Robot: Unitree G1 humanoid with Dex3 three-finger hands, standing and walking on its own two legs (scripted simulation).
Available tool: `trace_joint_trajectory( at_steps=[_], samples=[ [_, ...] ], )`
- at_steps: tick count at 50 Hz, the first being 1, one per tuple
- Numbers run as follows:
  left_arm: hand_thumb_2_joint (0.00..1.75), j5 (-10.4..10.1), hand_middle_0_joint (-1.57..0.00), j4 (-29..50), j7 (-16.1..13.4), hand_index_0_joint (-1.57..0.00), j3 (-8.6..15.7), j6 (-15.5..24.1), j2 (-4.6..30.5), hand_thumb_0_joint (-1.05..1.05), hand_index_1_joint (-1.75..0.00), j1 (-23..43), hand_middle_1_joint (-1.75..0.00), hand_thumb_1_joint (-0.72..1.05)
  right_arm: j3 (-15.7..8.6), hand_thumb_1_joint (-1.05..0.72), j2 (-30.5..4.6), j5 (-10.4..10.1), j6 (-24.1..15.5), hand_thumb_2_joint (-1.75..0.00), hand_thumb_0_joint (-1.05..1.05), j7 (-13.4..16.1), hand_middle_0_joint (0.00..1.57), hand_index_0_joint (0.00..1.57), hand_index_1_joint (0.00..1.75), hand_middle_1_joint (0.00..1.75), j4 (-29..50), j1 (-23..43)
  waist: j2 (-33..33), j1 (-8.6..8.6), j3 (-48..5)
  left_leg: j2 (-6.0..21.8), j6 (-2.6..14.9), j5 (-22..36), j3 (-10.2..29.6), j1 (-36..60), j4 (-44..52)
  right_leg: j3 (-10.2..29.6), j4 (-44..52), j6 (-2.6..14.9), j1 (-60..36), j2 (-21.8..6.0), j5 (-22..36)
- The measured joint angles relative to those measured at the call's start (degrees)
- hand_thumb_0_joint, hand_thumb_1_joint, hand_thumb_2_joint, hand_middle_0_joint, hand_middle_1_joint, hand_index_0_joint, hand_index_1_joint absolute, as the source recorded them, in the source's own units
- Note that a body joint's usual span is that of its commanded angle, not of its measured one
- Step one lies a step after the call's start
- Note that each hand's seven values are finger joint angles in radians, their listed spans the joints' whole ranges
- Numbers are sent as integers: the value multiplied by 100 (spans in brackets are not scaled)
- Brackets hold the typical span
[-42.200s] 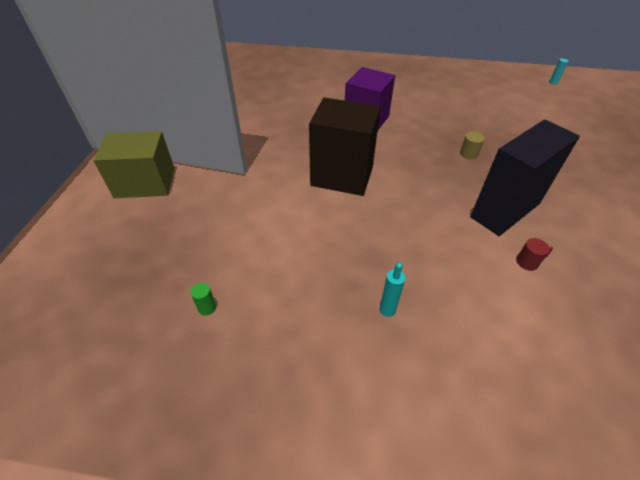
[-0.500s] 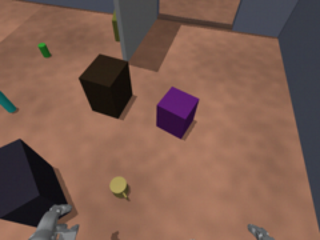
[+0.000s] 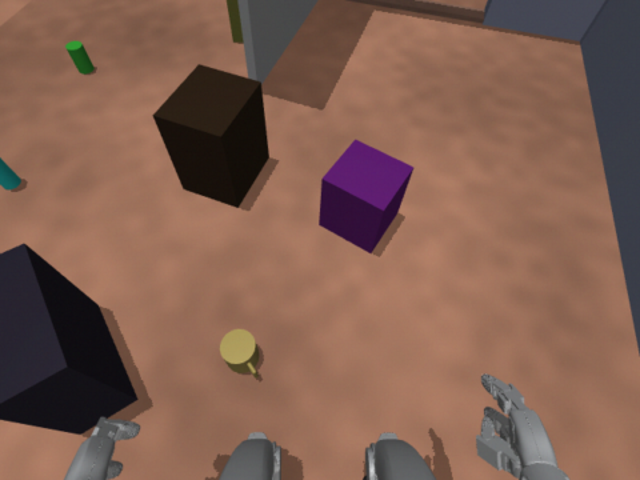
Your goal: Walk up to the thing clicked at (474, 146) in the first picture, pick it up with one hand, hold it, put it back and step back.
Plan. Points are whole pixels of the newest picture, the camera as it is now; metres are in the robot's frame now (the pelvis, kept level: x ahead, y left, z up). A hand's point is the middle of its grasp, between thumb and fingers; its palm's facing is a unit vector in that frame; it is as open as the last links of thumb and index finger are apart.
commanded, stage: rise first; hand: left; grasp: from above
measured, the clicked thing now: (243, 356) +0.43 +0.20 -0.64
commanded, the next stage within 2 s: none
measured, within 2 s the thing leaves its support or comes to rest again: neither
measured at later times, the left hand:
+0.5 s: hand (171, 417) +0.24 +0.27 -0.32, palm faces -0.44 -0.45 -0.78, open 14.1 cm
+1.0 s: hand (192, 380) +0.33 +0.27 -0.44, palm faces -0.47 -0.11 -0.88, open 14.1 cm
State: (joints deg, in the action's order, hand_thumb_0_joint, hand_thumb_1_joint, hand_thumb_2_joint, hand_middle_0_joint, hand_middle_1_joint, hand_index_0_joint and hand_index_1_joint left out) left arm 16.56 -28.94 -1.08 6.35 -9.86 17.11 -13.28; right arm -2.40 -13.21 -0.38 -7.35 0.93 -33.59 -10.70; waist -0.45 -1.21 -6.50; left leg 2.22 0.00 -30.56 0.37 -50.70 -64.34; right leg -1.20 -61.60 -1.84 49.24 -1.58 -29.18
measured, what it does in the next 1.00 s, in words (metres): lowers itself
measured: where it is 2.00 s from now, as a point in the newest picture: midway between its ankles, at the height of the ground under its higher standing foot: outside the picture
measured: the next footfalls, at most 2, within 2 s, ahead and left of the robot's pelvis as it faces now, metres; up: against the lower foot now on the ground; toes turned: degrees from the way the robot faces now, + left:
none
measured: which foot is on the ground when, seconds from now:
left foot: down 0.00-1.00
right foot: down 0.00-1.00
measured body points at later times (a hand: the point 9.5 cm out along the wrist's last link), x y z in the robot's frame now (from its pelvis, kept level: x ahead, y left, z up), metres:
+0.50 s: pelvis -0.06 -0.01 -0.18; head +0.13 +0.00 +0.23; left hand +0.26 +0.29 -0.28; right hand +0.13 -0.28 -0.30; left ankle +0.00 +0.11 -0.66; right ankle +0.00 -0.14 -0.66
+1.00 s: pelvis -0.09 +0.00 -0.30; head +0.12 +0.03 +0.10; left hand +0.35 +0.28 -0.39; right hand -0.02 -0.29 -0.42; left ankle +0.00 +0.11 -0.66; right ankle +0.00 -0.14 -0.66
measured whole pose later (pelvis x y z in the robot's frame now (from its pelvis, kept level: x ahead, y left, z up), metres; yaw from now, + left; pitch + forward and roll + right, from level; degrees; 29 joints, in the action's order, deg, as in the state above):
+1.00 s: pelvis -0.09 +0.00 -0.30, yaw -3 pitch +34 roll -6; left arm 63.4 -66.3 -14.8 5.0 12.2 36.3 40.4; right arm -2.7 -15.4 3.3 -3.5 -4.1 -43.0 -8.7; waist -0.4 -7.4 -6.9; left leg 1.4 -0.1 -38.1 5.2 -121.9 -126.0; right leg -2.0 -122.4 -1.7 119.0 -1.2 -37.2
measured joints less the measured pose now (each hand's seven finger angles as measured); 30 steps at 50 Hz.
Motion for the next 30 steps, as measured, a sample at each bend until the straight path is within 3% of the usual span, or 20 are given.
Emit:
trace_joint_trajectory(
  at_steps=[4,7,19,24,30],
  samples=[
    [98,127,-7,129,-9,-7,-53,-86,50,-1,-107,-19,-107,-54,46,-91,18,20,-87,-90,1,-6,20,20,30,30,139,32,-26,-26,-72,-2,-5,-103,43,-361,-307,-29,-302,7,344,-4,-112],
    [97,359,-7,-62,-22,-7,-48,13,148,-1,-107,180,-108,-53,81,-91,-14,40,-191,-90,1,-27,20,20,30,30,218,84,-23,-58,-148,-11,-9,-207,69,-824,-679,-37,-693,16,807,-15,-235],
    [97,1810,-7,-732,-402,-7,-55,1134,651,-1,-109,1652,-110,-53,-76,-90,-319,22,-346,-89,1,-208,20,20,30,30,-68,548,0,-111,-473,-49,-52,-823,125,-3654,-3122,44,-3251,39,3682,-53,-923],
    [98,2377,-8,-1203,-618,-8,-52,1287,865,-1,-110,2567,-110,-54,-152,-91,-348,17,-245,-90,1,-268,20,20,30,30,-298,684,-62,-87,-407,-43,-73,-865,177,-4669,-3938,47,-4079,72,4705,-31,-973],
    [100,2949,-8,-2020,-655,-8,-67,1544,1128,-1,-109,3698,-109,-54,-160,-91,-307,86,-125,-90,1,-338,20,20,30,30,-581,615,-109,-89,-277,-30,-102,-797,264,-5633,-4723,20,-4847,105,5665,8,-890]
  ],
)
